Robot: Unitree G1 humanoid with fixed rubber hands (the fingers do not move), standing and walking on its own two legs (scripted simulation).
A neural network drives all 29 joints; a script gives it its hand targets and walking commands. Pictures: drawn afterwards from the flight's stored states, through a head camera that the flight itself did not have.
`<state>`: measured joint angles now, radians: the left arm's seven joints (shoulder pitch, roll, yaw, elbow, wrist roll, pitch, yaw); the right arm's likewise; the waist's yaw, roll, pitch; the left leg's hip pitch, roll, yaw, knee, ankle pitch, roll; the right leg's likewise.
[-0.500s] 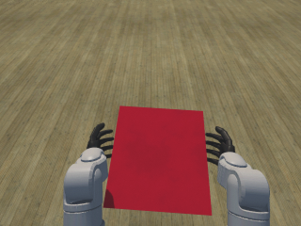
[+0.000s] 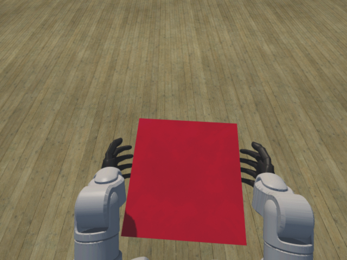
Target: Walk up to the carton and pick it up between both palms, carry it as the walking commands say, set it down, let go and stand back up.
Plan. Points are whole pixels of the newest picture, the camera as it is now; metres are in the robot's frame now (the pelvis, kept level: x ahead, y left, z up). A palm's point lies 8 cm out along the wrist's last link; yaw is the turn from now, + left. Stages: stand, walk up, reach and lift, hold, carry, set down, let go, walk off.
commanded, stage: carry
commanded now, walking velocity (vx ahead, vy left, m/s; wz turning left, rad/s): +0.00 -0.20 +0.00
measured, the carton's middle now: (184, 181) +0.28 -0.01 +0.00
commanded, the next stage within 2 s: none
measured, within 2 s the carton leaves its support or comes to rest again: neither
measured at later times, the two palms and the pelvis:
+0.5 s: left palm (183, 190) +0.22 -0.01 +0.09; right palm (346, 194) +0.21 -0.31 +0.08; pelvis -0.04 -0.14 +0.00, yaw +0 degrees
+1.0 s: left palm (244, 212) +0.18 -0.11 +0.10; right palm out of the picture +0.18 -0.41 +0.10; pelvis -0.08 -0.27 +0.01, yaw +0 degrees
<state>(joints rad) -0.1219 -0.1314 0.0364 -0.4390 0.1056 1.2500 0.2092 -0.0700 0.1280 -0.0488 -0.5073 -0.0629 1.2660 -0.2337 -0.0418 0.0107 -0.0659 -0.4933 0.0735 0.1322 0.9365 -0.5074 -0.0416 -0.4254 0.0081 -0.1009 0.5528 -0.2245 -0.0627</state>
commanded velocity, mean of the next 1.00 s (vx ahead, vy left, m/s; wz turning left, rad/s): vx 0.00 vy -0.20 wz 0.00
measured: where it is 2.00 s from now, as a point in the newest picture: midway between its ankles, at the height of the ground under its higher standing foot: outside the picture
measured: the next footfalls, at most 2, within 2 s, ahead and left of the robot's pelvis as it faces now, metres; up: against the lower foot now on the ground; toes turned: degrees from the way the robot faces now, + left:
left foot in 0.08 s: +0.02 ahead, +0.08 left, +0.00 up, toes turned +11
right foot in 0.38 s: +0.04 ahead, -0.25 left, +0.00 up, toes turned -5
